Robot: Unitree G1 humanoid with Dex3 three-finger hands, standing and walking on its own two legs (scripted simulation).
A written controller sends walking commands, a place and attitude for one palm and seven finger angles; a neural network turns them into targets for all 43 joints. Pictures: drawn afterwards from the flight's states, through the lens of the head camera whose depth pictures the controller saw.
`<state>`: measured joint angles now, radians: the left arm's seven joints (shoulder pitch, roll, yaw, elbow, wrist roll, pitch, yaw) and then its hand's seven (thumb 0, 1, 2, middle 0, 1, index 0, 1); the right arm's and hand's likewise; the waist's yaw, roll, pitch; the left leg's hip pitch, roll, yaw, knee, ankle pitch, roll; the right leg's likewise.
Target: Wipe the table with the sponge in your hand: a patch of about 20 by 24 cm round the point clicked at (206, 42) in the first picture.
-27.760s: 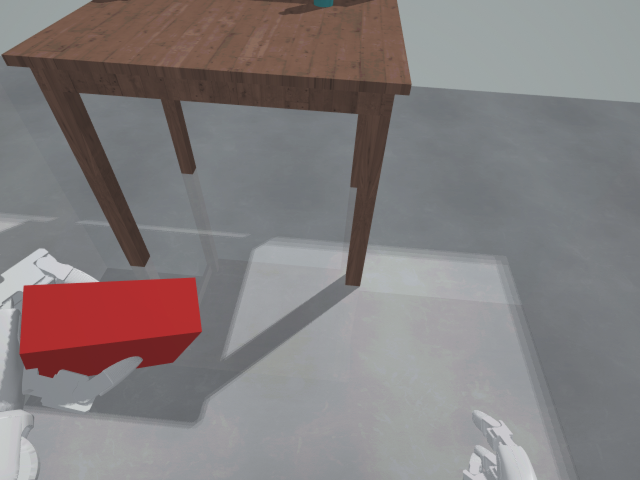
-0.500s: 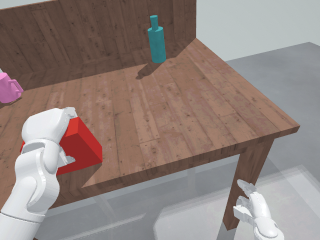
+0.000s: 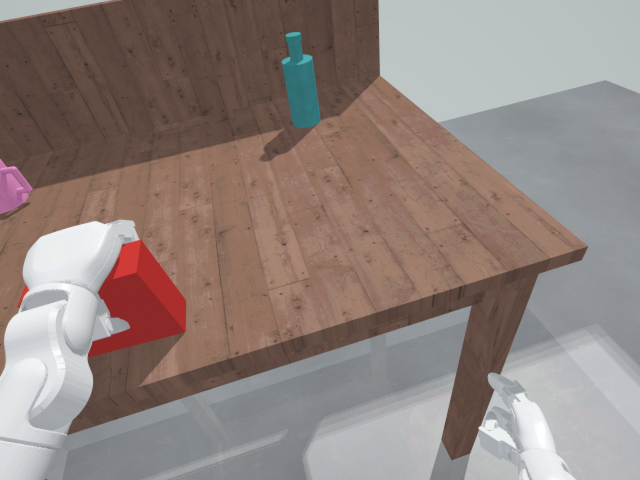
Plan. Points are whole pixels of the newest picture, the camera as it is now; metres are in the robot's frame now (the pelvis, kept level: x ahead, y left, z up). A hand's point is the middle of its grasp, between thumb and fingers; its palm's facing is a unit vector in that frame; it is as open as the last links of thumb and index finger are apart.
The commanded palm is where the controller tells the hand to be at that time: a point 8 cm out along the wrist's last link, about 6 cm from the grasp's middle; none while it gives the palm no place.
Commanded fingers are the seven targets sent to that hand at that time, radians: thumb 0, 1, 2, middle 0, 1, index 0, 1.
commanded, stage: wipe forward along the first lane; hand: left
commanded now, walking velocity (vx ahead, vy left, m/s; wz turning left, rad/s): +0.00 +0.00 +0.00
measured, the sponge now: (123, 312) +0.26 +0.30 +0.11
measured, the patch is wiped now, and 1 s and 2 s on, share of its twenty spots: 0.20 0.30 0.50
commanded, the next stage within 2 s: slide across to the middle lane in 1.82 s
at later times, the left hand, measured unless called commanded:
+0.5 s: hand (98, 275) +0.27 +0.32 +0.16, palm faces +0.06 -0.03 -1.00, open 9.7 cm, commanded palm +0.24 +0.31 +0.21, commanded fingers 0.00 0.10 1.30 -1.20 -1.60 -1.20 -1.60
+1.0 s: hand (105, 254) +0.31 +0.33 +0.16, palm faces -0.03 +0.00 -1.00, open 9.7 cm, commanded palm +0.29 +0.33 +0.19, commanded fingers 0.00 0.10 1.30 -1.20 -1.60 -1.20 -1.60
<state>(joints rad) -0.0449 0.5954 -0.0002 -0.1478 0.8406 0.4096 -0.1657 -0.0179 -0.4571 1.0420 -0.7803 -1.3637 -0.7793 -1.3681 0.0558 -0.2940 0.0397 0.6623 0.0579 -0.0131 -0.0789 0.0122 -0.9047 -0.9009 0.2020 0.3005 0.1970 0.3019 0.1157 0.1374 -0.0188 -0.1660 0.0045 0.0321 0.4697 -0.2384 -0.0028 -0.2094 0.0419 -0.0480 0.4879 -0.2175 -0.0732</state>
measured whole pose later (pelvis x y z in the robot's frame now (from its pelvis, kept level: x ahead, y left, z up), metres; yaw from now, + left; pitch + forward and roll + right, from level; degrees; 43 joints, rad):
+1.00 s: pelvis -0.01 +0.00 +0.00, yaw +2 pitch -2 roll +0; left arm -0.40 0.62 -0.01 0.36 0.91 0.27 -0.20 0.00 -0.58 1.17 -0.83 -1.35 -0.83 -1.35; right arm 0.15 -0.31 0.03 0.69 0.08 0.01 -0.10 0.01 -0.90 -0.90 0.20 0.30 0.20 0.30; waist 0.07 0.12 -0.03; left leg -0.24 0.00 0.00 0.50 -0.23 0.01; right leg -0.26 0.04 -0.08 0.48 -0.20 -0.07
